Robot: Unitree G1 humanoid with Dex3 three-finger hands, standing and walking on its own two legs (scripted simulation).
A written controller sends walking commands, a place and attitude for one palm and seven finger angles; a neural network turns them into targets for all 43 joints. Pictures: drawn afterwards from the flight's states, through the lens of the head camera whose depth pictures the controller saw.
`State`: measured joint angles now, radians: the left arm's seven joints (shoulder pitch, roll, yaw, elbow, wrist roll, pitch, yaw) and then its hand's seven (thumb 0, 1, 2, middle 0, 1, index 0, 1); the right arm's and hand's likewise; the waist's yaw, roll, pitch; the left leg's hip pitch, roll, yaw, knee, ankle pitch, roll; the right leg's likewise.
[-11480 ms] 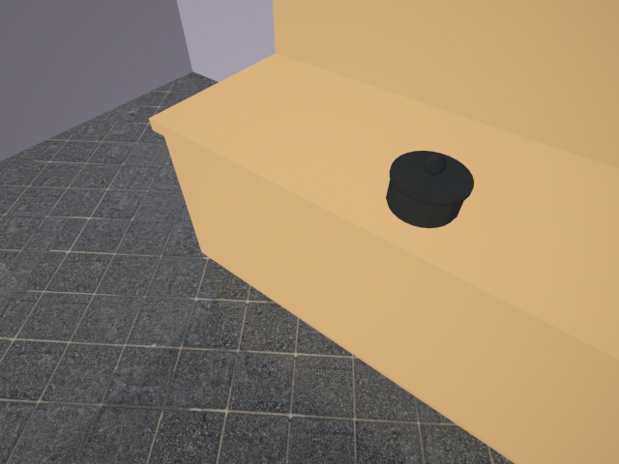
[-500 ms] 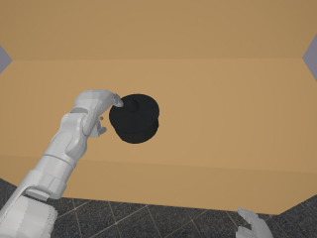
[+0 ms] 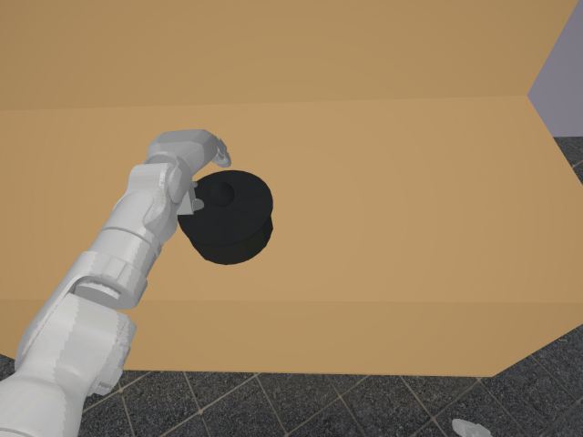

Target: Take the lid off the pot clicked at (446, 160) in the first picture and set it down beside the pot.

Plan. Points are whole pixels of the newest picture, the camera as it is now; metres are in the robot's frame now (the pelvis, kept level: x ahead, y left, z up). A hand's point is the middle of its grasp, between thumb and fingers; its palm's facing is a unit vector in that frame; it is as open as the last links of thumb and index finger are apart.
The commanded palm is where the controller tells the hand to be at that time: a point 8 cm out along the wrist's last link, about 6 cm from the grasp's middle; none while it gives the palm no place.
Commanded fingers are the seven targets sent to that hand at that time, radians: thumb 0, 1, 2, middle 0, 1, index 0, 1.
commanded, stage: move the open hand above the knob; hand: left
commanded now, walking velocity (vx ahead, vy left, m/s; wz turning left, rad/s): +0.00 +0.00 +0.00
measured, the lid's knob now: (221, 194) +0.51 +0.13 +0.00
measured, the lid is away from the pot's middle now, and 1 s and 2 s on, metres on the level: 0.00 0.00 0.00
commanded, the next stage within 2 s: lower the open fingers around the knob in 0.80 s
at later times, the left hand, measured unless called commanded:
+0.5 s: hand (203, 173) +0.47 +0.13 +0.09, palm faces -0.32 -0.05 -0.95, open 10.2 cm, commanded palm +0.47 +0.14 +0.15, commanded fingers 0.00 -0.26 1.33 -0.81 -0.08 -0.81 -0.08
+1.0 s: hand (203, 171) +0.48 +0.14 +0.09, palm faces -0.34 -0.05 -0.94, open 10.2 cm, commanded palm +0.48 +0.14 +0.14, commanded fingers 0.00 -0.26 1.33 -0.81 -0.08 -0.81 -0.08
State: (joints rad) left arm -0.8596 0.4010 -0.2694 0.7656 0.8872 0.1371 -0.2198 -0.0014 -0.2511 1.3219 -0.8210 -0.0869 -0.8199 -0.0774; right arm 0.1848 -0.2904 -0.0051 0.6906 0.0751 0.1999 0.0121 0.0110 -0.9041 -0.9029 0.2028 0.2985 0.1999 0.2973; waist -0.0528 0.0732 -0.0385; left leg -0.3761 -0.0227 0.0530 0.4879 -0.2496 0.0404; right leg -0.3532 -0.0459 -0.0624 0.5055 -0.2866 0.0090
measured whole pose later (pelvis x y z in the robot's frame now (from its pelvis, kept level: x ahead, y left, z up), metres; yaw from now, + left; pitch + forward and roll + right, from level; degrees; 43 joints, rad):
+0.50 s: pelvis +0.00 +0.00 +0.00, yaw -1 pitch +10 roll +0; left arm -0.98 0.38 -0.24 0.96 0.91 0.15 -0.20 0.00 -0.25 1.32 -0.82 -0.09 -0.82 -0.08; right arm 0.23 -0.28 -0.01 0.71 0.07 0.19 -0.01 0.01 -0.90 -0.90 0.20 0.30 0.20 0.30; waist -0.08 0.07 -0.06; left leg -0.41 -0.02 0.07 0.48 -0.24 0.04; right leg -0.40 -0.04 -0.04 0.50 -0.27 0.01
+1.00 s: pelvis +0.00 +0.01 +0.00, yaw -1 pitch +11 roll +0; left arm -1.02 0.38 -0.25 1.00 0.91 0.13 -0.20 0.00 -0.25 1.32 -0.82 -0.09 -0.82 -0.08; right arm 0.22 -0.27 -0.01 0.72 0.07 0.19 0.00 0.01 -0.90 -0.90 0.20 0.30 0.20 0.30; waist -0.08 0.06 -0.07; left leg -0.44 -0.02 0.07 0.50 -0.25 0.05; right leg -0.42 -0.04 -0.04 0.50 -0.27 0.02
